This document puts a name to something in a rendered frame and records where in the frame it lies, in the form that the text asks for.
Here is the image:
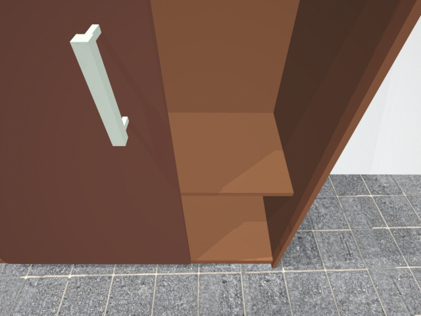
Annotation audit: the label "wardrobe door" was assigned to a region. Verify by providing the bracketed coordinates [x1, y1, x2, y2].
[0, 0, 191, 264]

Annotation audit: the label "handle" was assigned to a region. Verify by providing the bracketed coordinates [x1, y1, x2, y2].
[70, 24, 129, 146]

